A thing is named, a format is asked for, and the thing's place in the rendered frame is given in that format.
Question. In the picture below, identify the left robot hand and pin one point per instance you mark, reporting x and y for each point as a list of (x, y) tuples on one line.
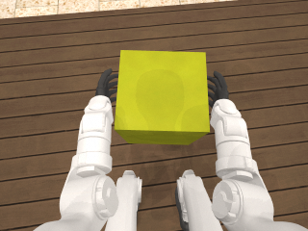
[(103, 85)]

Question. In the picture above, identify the right robot foot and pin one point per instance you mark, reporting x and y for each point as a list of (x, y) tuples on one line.
[(184, 224)]

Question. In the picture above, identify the carton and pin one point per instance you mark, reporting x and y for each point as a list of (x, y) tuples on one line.
[(162, 97)]

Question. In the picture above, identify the left robot upper arm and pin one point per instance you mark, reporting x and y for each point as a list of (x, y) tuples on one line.
[(85, 205)]

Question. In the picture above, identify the robot left forearm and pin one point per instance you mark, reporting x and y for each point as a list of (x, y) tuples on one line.
[(94, 141)]

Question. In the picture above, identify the right robot upper arm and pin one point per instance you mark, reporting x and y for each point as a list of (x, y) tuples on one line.
[(242, 206)]

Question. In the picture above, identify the robot right forearm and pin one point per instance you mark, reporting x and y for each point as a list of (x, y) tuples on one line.
[(233, 145)]

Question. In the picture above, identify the robot right thigh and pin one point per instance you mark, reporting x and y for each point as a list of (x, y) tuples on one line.
[(192, 194)]

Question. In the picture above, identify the right robot hand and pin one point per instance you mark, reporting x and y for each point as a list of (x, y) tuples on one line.
[(219, 89)]

